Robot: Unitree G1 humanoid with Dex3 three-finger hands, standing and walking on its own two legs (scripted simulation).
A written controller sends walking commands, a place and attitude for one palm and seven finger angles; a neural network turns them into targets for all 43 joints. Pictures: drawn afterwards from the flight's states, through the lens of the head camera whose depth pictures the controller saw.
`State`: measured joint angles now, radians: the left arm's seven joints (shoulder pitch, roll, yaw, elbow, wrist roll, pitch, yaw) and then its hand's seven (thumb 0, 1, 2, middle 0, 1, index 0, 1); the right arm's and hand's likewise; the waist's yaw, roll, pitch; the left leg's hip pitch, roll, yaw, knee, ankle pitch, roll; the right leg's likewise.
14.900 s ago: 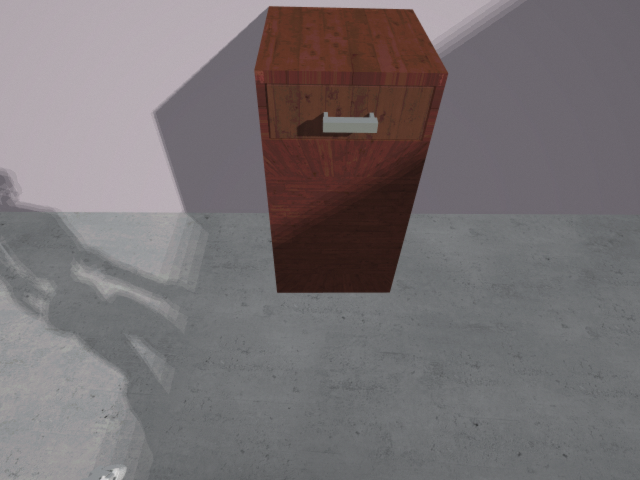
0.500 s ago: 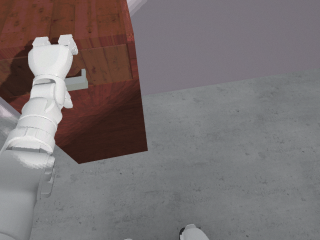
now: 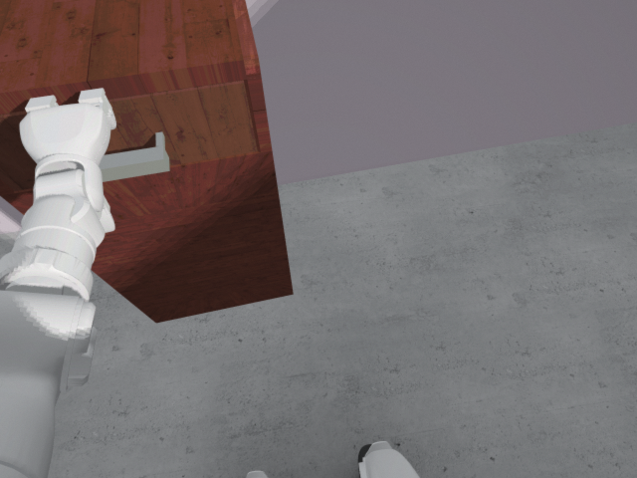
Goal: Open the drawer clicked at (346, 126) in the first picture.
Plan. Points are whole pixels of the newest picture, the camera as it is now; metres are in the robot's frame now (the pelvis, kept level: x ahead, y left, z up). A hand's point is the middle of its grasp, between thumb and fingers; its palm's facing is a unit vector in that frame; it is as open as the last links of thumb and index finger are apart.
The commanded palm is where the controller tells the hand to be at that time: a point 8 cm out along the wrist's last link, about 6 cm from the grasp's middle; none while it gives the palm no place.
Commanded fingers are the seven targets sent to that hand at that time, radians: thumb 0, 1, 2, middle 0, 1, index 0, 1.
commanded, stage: move the hooked fingers above the handle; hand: left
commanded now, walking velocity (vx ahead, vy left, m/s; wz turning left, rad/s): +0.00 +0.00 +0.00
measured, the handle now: (121, 155) +0.57 +0.25 +0.02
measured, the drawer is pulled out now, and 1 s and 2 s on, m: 0.00 0.00 0.00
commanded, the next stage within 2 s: lower the fingers behind the handle in 1.76 s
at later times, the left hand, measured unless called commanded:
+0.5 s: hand (95, 182) +0.49 +0.25 +0.06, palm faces -0.17 +0.03 -0.98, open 13.9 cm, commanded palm +0.49 +0.23 +0.12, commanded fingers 0.00 -0.50 0.30 -0.30 -1.20 -0.30 -1.20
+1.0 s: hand (114, 181) +0.48 +0.23 +0.06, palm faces -0.16 -0.02 -0.99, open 13.8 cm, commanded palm +0.48 +0.23 +0.12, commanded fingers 0.00 -0.50 0.30 -0.30 -1.20 -0.30 -1.20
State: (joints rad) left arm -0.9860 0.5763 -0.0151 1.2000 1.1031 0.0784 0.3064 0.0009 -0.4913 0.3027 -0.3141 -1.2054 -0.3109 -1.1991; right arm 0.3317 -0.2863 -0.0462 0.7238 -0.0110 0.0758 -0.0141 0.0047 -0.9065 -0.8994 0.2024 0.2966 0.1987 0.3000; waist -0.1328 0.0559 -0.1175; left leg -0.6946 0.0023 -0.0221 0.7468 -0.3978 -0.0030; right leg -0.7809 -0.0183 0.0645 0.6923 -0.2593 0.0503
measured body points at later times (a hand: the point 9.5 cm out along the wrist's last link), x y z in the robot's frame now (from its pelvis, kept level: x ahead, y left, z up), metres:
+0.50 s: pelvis +0.01 +0.00 +0.01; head +0.11 -0.02 +0.44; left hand +0.50 +0.25 +0.11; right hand +0.03 -0.27 -0.13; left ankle -0.04 +0.12 -0.71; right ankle +0.03 -0.15 -0.71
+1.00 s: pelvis +0.01 -0.01 +0.01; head +0.10 -0.02 +0.45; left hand +0.49 +0.22 +0.12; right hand +0.03 -0.28 -0.13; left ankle -0.04 +0.12 -0.71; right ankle +0.03 -0.15 -0.71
